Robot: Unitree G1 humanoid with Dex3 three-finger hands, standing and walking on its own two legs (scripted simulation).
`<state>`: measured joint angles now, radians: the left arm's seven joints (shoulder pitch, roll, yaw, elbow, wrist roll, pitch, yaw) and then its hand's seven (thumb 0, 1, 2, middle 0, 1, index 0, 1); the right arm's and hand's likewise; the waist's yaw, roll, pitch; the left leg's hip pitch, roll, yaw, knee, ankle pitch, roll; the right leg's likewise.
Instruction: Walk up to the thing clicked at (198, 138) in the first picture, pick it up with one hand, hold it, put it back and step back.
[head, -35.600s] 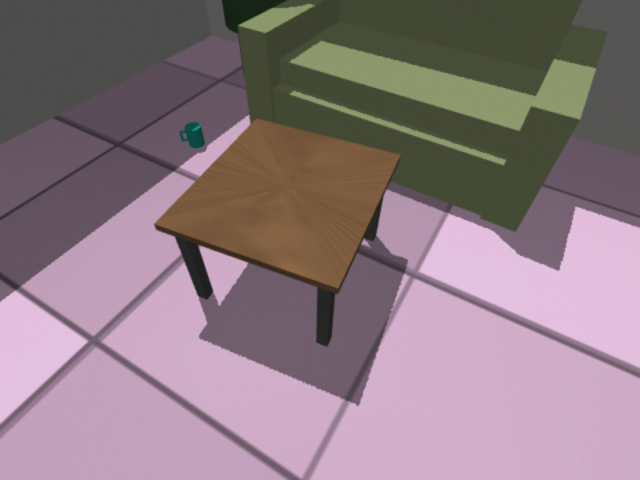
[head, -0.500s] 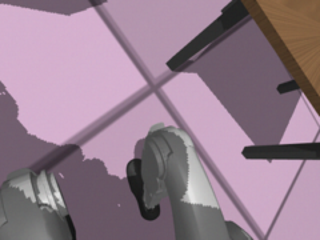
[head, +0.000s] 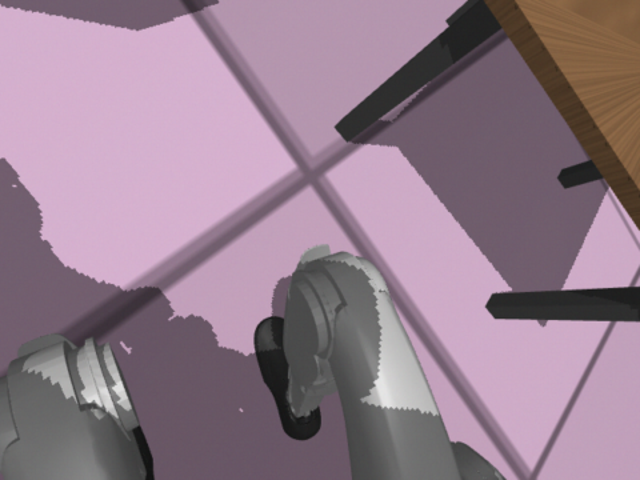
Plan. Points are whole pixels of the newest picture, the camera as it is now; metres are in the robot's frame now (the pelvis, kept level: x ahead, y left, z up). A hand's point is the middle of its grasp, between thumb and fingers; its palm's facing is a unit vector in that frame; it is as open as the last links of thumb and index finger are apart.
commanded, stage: close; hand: left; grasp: from above
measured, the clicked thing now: out of the picture +0.47 +0.29 -0.26
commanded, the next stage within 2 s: settle in 0.26 s
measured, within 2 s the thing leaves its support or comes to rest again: leaves its support in 0.84 s
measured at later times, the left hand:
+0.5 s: hand out of the picture +0.47 +0.29 -0.22, palm faces -0.45 -0.12 -0.89, open 11.0 cm
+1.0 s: hand out of the picture +0.45 +0.29 -0.18, palm faces -0.43 -0.09 -0.90, open 10.7 cm
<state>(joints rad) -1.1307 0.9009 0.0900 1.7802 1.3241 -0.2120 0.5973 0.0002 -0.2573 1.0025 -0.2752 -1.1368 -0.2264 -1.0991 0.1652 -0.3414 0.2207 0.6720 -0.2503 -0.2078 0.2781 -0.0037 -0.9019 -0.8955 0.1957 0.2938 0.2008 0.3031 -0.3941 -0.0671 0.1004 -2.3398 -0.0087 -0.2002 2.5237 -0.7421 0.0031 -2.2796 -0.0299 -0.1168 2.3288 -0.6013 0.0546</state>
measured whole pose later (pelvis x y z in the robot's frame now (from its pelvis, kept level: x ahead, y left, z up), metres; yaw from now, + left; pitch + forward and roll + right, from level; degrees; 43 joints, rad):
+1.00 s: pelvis +0.01 +0.00 +0.02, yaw +4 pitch +37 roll -9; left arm -0.92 0.67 0.08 1.36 1.25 -0.12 0.44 0.01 -0.17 0.79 -0.52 -0.94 -0.52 -0.93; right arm 0.17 -0.30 0.05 0.73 -0.14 -0.13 0.26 0.00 -0.91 -0.90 0.20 0.29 0.20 0.30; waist -0.29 0.00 -0.04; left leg -2.31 -0.01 -0.13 2.42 -0.76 0.00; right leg -2.29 -0.05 -0.06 2.29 -0.65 0.04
